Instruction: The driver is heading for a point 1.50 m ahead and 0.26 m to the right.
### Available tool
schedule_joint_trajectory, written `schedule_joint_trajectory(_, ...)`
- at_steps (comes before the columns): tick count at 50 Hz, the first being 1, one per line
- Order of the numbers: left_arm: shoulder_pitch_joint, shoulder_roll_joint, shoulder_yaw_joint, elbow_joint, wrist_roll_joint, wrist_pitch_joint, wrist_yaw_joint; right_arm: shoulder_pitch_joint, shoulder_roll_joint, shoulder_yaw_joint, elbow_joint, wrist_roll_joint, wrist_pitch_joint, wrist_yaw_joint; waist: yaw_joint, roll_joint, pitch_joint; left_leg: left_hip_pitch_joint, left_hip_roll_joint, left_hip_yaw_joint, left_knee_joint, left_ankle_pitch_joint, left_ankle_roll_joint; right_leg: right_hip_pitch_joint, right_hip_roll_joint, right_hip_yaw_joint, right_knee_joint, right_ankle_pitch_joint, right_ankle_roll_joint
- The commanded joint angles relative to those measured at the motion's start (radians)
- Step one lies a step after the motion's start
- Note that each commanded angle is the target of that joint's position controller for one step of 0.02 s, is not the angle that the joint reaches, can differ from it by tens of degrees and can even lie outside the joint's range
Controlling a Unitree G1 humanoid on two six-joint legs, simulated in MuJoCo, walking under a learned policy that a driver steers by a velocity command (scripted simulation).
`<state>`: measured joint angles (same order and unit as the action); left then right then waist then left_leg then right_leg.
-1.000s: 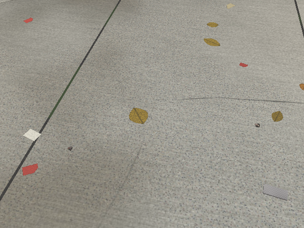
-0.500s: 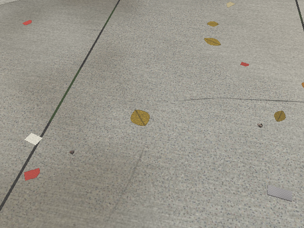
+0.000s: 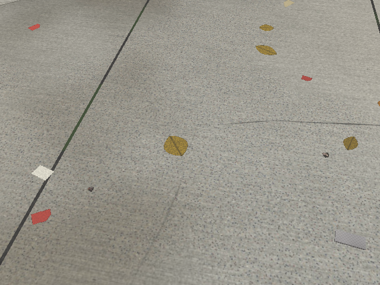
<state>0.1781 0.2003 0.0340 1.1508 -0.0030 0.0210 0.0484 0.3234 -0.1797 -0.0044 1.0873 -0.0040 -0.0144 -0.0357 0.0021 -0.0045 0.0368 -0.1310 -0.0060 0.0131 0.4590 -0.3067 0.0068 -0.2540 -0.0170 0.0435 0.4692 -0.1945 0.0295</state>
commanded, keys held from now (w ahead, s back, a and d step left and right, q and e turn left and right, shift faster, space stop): no key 0.58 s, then w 0.42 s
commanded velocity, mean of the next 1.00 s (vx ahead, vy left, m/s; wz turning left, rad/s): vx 0.11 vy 0.00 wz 0.00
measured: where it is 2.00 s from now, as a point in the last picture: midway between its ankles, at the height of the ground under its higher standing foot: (203, 251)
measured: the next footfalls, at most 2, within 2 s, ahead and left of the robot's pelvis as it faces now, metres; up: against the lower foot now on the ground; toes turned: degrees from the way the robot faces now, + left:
left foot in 1.32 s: +0.48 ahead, +0.11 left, +0.00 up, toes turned +2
right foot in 1.86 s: +0.72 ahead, -0.16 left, +0.00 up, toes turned -18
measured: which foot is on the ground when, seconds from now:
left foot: down 0.00-0.84, up 0.86-1.00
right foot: down 0.00-1.00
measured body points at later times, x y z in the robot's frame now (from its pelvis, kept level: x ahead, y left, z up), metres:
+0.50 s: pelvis +0.00 +0.00 +0.00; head +0.02 +0.00 +0.45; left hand +0.02 +0.24 -0.16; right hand -0.03 -0.23 -0.16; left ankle -0.04 +0.11 -0.74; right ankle +0.04 -0.14 -0.74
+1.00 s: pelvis +0.11 -0.05 +0.00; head +0.11 -0.06 +0.45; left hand +0.05 +0.19 -0.14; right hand +0.16 -0.30 -0.14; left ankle +0.07 +0.10 -0.64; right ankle +0.05 -0.13 -0.74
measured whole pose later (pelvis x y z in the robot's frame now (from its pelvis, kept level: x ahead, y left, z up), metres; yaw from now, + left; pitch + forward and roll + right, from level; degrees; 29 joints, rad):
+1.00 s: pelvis +0.11 -0.05 +0.00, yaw +0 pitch +1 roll +0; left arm 0.42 0.18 0.03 1.12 -0.01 -0.11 -0.01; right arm 0.30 -0.24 -0.05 0.98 0.04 -0.10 0.00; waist 0.03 0.04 -0.02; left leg -0.50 0.06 0.00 1.17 -0.26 0.08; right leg -0.10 0.03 -0.06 0.37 -0.28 -0.05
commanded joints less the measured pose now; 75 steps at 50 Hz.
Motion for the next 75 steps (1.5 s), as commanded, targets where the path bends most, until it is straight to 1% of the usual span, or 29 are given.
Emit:
schedule_joint_trajectory(1, 0.025, 0.098, 0.012, -0.02, 0.0, -0.006, 0.003, 0.081, -0.089, -0.014, -0.01, 0.001, -0.005, -0.003, -0.001, 0.008, 0.021, -0.126, 0.029, -0.025, -0.114, 0.093, 0.011, 0.079, -0.008, 0.0, -0.051, 0.112, -0.035)
schedule_joint_trajectory(29, 0.077, 0.08, 0.004, -0.024, -0.003, -0.007, 0.006, 0.141, -0.066, -0.012, -0.004, 0.004, -0.008, -0.004, -0.002, 0.008, 0.029, -0.128, 0.027, -0.019, -0.103, 0.113, 0.009, 0.073, -0.005, -0.001, -0.04, 0.132, -0.037)
schedule_joint_trajectory(31, 0.097, 0.068, 0.003, -0.014, -0.006, -0.005, 0.007, 0.166, -0.071, -0.016, 0.009, 0.01, -0.003, -0.008, -0.005, 0.029, 0.02, -0.133, 0.018, -0.022, -0.124, -0.139, 0.029, 0.06, 0.036, -0.045, -0.006, -0.105, -0.04)
schedule_joint_trajectory(33, 0.078, 0.075, 0.008, -0.029, -0.01, -0.015, 0.005, 0.16, -0.126, -0.035, -0.012, 0.021, -0.001, -0.017, -0.019, 0.092, 0.092, -0.168, 0.086, -0.131, -0.181, -0.453, 0.094, -0.073, 0.075, -0.092, 0.096, -0.345, -0.052)
schedule_joint_trajectory(35, 0.027, 0.045, 0.002, -0.067, -0.011, -0.049, -0.013, 0.183, -0.195, -0.061, -0.022, 0.033, -0.016, -0.016, -0.042, 0.193, 0.151, -0.149, 0.271, -0.366, -0.296, -0.571, 0.194, -0.205, 0.043, -0.108, 0.294, -0.244, -0.061)
schedule_joint_trajectory(37, -0.005, 0.047, 0.003, -0.095, -0.023, -0.081, -0.032, 0.155, -0.185, -0.066, -0.04, 0.027, -0.034, -0.012, -0.034, 0.179, 0.204, -0.139, 0.348, -0.445, -0.323, -0.481, 0.235, -0.294, -0.026, -0.062, 0.38, -0.273, -0.089)
schedule_joint_trajectory(39, 0.035, 0.048, 0.006, -0.097, -0.036, -0.105, -0.044, 0.1, -0.169, -0.065, -0.062, 0.037, -0.04, -0.002, 0.008, 0.15, 0.19, -0.132, 0.293, -0.331, -0.265, -0.339, 0.182, -0.202, -0.034, -0.075, 0.203, -0.276, -0.111)
schedule_joint_trajectory(41, 0.214, 0.058, 0.027, -0.016, -0.029, -0.111, -0.048, 0.07, -0.168, -0.063, -0.078, 0.043, -0.036, 0.007, 0.072, 0.094, 0.11, -0.259, 0.173, -0.174, -0.122, -0.199, 0.131, 0.144, 0.06, -0.156, 0.037, -0.082, -0.089)
schedule_joint_trajectory(42, 0.334, 0.094, 0.046, 0.011, -0.025, -0.11, -0.048, 0.038, -0.152, -0.055, -0.094, 0.037, -0.043, 0.01, 0.124, 0.007, 0.063, -0.337, 0.107, -0.089, 0.089, -0.034, 0.095, 0.283, -0.004, -0.032, -0.023, -0.092, -0.107)
schedule_joint_trajectory(43, 0.475, 0.211, 0.074, 0.019, -0.028, -0.113, -0.043, 0.021, -0.083, -0.037, -0.129, 0.028, -0.058, 0.01, 0.158, -0.267, -0.007, -0.516, -0.009, 0.055, 0.469, -0.065, 0.027, 0.425, -0.242, 0.376, -0.209, -0.225, -0.216)
schedule_joint_trajectory(44, 0.501, 0.215, 0.062, 0.018, -0.007, -0.13, -0.055, 0.016, -0.049, -0.03, -0.153, 0.044, -0.079, 0.01, 0.14, -0.301, -0.041, -0.626, -0.043, -0.066, 0.729, -0.231, 0.036, 0.414, -0.387, 0.734, -0.337, -0.346, -0.326)
schedule_joint_trajectory(45, 0.382, 0.156, 0.04, -0.014, -0.006, -0.145, -0.054, -0.001, -0.083, -0.038, -0.162, 0.063, -0.092, 0.018, 0.08, -0.154, 0.05, -0.716, 0.029, -0.123, 0.852, -0.172, 0.065, 0.358, -0.397, 0.668, -0.323, -0.367, -0.315)
schedule_joint_trajectory(46, 0.3, 0.11, 0.025, -0.043, -0.009, -0.15, -0.058, -0.017, -0.099, -0.04, -0.163, 0.06, -0.103, 0.027, 0.055, -0.091, 0.08, -0.728, 0.074, -0.121, 0.861, -0.064, 0.089, 0.316, -0.341, 0.512, -0.316, -0.318, -0.273)
schedule_joint_trajectory(47, 0.246, 0.102, 0.017, -0.063, -0.007, -0.148, -0.065, -0.024, -0.111, -0.049, -0.159, 0.048, -0.11, 0.029, 0.031, -0.05, 0.085, -0.71, 0.107, -0.103, 0.804, 0.024, 0.097, 0.285, -0.291, 0.388, -0.326, -0.213, -0.237)
schedule_joint_trajectory(48, 0.233, 0.073, 0.006, -0.071, -0.005, -0.142, -0.068, -0.043, -0.145, -0.065, -0.16, 0.035, -0.108, 0.029, 0.023, -0.045, 0.086, -0.679, 0.128, -0.083, 0.742, 0.083, 0.098, 0.274, -0.235, 0.272, -0.331, -0.073, -0.197)
schedule_joint_trajectory(49, 0.257, 0.067, 0.001, -0.065, 0.0, -0.135, -0.065, -0.04, -0.138, -0.069, -0.158, 0.034, -0.103, 0.037, 0.02, -0.084, 0.072, -0.634, 0.138, -0.067, 0.7, 0.114, 0.089, 0.258, -0.213, 0.201, -0.331, 0.03, -0.187)
schedule_joint_trajectory(51, 0.319, 0.071, -0.003, -0.053, 0.002, -0.125, -0.052, -0.068, -0.104, -0.066, -0.163, 0.032, -0.088, 0.048, 0.024, -0.072, 0.067, -0.636, 0.135, -0.027, 0.647, 0.144, 0.058, 0.264, -0.188, 0.12, -0.333, 0.186, -0.193)
schedule_joint_trajectory(56, 0.329, 0.136, 0.005, -0.085, 0.008, -0.111, -0.026, -0.326, -0.064, -0.04, -0.264, 0.029, -0.084, 0.056, 0.062, -0.059, 0.112, -0.603, 0.101, 0.024, 0.293, 0.291, 0.013, 0.191, -0.176, 0.039, -0.384, 0.23, -0.207)
schedule_joint_trajectory(61, 0.372, 0.15, 0.02, -0.077, -0.015, -0.108, -0.022, -0.439, -0.098, -0.038, -0.315, 0.037, -0.092, 0.08, 0.057, -0.071, 0.136, -0.539, 0.07, 0.025, 0.117, 0.326, 0.055, 0.284, -0.226, 0.001, -0.367, 0.284, -0.196)
schedule_joint_trajectory(63, 0.352, 0.166, 0.028, -0.085, -0.011, -0.102, -0.022, -0.397, -0.134, -0.053, -0.317, 0.035, -0.099, 0.085, 0.01, -0.089, 0.081, -0.432, 0.035, 0.034, 0.091, 0.28, 0.087, 0.34, -0.241, -0.005, -0.268, 0.533, -0.176)
schedule_joint_trajectory(65, 0.312, 0.173, 0.031, -0.101, 0.001, -0.087, -0.026, -0.145, -0.208, -0.094, -0.253, 0.039, -0.1, 0.075, -0.129, -0.12, -0.084, -0.099, -0.032, 0.065, 0.095, 0.239, 0.127, 0.305, -0.199, -0.029, 0.026, 0.832, -0.143)
schedule_joint_trajectory(66, 0.283, 0.156, 0.019, -0.129, 0.009, -0.086, -0.031, 0.05, -0.268, -0.117, -0.208, 0.034, -0.096, 0.061, -0.213, -0.091, -0.213, 0.226, 0.087, -0.062, 0.12, 0.211, 0.173, 0.089, -0.152, -0.042, 0.303, 0.638, -0.109)
schedule_joint_trajectory(67, 0.434, -0.014, -0.024, -0.144, 0.003, -0.103, -0.045, 0.162, -0.372, -0.138, -0.179, 0.003, -0.093, 0.06, -0.134, 0.191, -0.434, 0.611, 0.395, -0.566, 0.015, -0.031, 0.335, -0.284, 0.038, -0.049, 0.732, -0.017, -0.046)
schedule_joint_trajectory(68, 0.407, 0.035, -0.013, -0.123, -0.03, -0.131, -0.048, 0.148, -0.28, -0.11, -0.178, -0.001, -0.094, 0.063, -0.149, 0.208, -0.477, 0.574, 0.435, -0.805, -0.171, -0.104, 0.334, -0.374, 0.063, 0.121, 0.893, -0.347, -0.062)
schedule_joint_trajectory(69, 0.288, 0.122, 0.015, -0.168, -0.06, -0.141, -0.045, 0.036, -0.224, -0.092, -0.186, 0.007, -0.1, 0.062, -0.12, 0.173, -0.272, 0.407, 0.401, -0.623, -0.187, -0.086, 0.258, -0.459, 0.005, 0.105, 0.942, -0.295, -0.078)
schedule_joint_trajectory(70, 0.223, 0.134, 0.019, -0.188, -0.058, -0.142, -0.034, -0.067, -0.18, -0.078, -0.204, 0.012, -0.105, 0.063, -0.084, 0.093, -0.168, 0.228, 0.373, -0.459, -0.206, 0.009, 0.219, -0.437, -0.056, 0.074, 0.906, -0.192, -0.086)
schedule_joint_trajectory(71, 0.195, 0.126, 0.029, -0.189, -0.043, -0.133, -0.023, -0.126, -0.145, -0.069, -0.202, 0.007, -0.112, 0.069, -0.051, 0.047, -0.103, 0.077, 0.333, -0.331, -0.238, 0.102, 0.189, -0.381, -0.092, 0.062, 0.851, -0.127, -0.088)
schedule_joint_trajectory(73, 0.252, 0.076, 0.038, -0.175, -0.037, -0.097, -0.022, -0.155, -0.106, -0.064, -0.179, -0.01, -0.118, 0.074, 0.01, 0.095, -0.065, -0.07, 0.267, -0.162, -0.292, 0.155, 0.152, -0.259, -0.134, 0.071, 0.776, -0.068, -0.102)
schedule_joint_trajectory(75, 0.244, 0.054, 0.042, -0.185, -0.04, -0.07, -0.02, -0.149, -0.12, -0.069, -0.16, -0.008, -0.125, 0.069, 0.028, 0.094, -0.02, -0.123, 0.259, -0.075, -0.335, 0.198, 0.167, -0.275, -0.141, 0.061, 0.745, -0.049, -0.105)
Velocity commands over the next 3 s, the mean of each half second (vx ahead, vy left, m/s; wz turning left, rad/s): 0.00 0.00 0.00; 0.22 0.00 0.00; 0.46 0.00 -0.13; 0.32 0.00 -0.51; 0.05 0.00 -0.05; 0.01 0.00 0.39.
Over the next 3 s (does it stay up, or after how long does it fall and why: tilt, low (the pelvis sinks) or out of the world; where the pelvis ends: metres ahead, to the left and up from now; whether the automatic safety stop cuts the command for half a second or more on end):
stays up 0.72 0.02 0.00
